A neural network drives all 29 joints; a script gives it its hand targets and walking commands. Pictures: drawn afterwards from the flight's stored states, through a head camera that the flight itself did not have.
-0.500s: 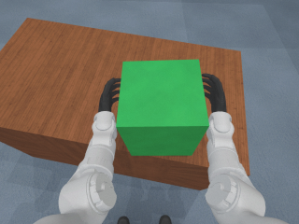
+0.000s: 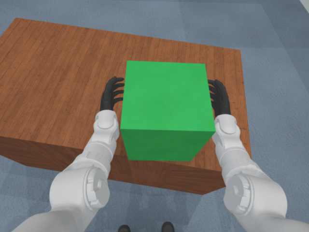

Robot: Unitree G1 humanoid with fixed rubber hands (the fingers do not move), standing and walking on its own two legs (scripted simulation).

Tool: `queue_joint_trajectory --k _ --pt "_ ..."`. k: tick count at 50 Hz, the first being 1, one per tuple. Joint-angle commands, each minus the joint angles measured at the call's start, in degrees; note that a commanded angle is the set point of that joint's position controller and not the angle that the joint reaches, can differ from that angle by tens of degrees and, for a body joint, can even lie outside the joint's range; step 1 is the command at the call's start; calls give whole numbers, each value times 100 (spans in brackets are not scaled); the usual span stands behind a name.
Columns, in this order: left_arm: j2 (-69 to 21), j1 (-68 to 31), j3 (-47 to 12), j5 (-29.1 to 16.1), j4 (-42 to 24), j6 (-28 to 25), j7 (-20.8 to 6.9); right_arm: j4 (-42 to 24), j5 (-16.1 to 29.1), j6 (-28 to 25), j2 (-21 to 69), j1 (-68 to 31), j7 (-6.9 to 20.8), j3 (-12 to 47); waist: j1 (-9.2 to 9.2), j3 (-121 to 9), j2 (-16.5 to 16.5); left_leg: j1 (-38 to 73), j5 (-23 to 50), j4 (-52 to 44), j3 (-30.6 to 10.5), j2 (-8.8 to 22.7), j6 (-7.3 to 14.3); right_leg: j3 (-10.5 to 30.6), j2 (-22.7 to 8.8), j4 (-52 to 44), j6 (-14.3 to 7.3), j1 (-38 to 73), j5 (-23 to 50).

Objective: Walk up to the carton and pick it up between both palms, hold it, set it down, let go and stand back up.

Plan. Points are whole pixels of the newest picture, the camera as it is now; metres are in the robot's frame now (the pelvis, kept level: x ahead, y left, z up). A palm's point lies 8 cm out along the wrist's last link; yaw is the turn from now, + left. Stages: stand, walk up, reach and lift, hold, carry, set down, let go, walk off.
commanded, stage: set down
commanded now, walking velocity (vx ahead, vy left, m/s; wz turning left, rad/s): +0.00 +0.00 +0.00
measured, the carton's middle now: (162, 117) +0.44 -0.02 -0.05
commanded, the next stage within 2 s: none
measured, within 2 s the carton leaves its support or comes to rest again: neither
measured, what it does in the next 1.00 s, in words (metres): stands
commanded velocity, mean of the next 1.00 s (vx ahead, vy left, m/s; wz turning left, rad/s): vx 0.00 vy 0.00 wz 0.00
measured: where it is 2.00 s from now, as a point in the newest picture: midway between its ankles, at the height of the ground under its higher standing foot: outside the picture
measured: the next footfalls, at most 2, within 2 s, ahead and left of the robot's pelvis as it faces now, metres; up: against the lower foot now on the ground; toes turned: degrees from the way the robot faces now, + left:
none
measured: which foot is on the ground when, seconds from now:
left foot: down 0.00-1.00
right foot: down 0.00-1.00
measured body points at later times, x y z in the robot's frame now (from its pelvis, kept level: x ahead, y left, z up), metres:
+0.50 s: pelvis -0.02 +0.00 -0.04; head +0.11 +0.01 +0.39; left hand +0.46 +0.21 +0.01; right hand +0.48 -0.19 +0.03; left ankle -0.01 +0.13 -0.73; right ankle +0.01 -0.11 -0.73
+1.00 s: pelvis -0.03 -0.01 -0.02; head +0.08 +0.00 +0.42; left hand +0.47 +0.21 +0.10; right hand +0.49 -0.20 +0.10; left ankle -0.01 +0.13 -0.73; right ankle +0.01 -0.11 -0.73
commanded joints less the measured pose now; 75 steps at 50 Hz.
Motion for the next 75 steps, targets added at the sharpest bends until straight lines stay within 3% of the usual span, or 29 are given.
queue_joint_trajectory --k 1,6,11,18,24,32,35,41,48,54,59,66,75 --pt "687 -2466 -985 -1026 351 -438 109 127 1092 -71 -185 -2497 29 1473 483 -4303 236 677 1346 536 50 -131 121 -39 -109 617 94 2020 1761" --pt "1225 -2743 -1537 -1820 1400 -658 -9 801 2003 -239 -1033 -2920 -66 2097 470 -4609 107 698 1793 1136 -35 -127 -61 -132 3 1005 143 1452 2003" --pt "1547 -2950 -2143 -2587 2018 -921 -213 1252 2664 -503 -1670 -3224 -78 2613 288 -4747 -60 485 1969 1512 -91 -160 -181 -213 55 1318 240 1142 2349" --pt "1746 -3505 -3017 -3361 1788 -1022 -455 1524 3220 -553 -2233 -3511 64 2925 -46 -4985 232 474 1659 1694 -113 -199 -338 -285 89 1435 271 552 1896" --pt "1794 -3857 -3485 -3695 1393 -829 -479 1379 3573 -330 -2487 -3781 268 3076 -46 -5355 521 484 1336 1749 -166 -208 -348 -296 91 1432 206 107 1258" --pt "2140 -3810 -3211 -3556 1188 -274 -446 917 3969 105 -2656 -4015 421 3404 373 -5395 95 -211 990 1465 -145 -287 -125 -105 55 1455 330 994 1392" --pt "2246 -3851 -3074 -3533 1063 -100 -424 781 4014 249 -2730 -4105 405 3457 443 -5371 -113 -362 920 1319 -128 -305 -64 -45 50 1403 380 1363 1529" --pt "2214 -3940 -3044 -3602 777 201 -439 657 3971 505 -2853 -4224 312 3409 313 -5323 -308 -38 1158 1136 -154 -284 -85 -64 77 1195 387 1679 1914" --pt "2033 -3923 -3157 -3548 563 593 -505 859 3954 787 -3010 -4139 264 3229 65 -4909 35 1024 1629 989 -257 -223 -250 -209 126 750 269 1350 1910" --pt "2119 -3964 -3032 -3311 200 922 -420 745 4093 1003 -3084 -4177 340 3237 239 -4644 374 1668 1883 780 -271 -193 -320 -259 131 440 217 1246 1778" --pt "2238 -4006 -2913 -3244 192 1144 -359 745 4244 1244 -3044 -4256 420 3431 447 -4172 257 1540 1470 479 -234 -190 -217 -199 77 259 226 1460 1391" --pt "2219 -3946 -3047 -3431 316 1204 -410 764 4198 1440 -2956 -4224 373 3515 345 -3883 -40 1303 1001 243 -225 -190 -99 -133 -2 157 262 1780 1185" --pt "2066 -2885 -2823 -3089 -65 1033 -599 528 4079 1088 -2903 -3293 187 3406 284 -3860 84 1777 1805 278 -218 -226 -221 -190 38 107 259 2232 1916"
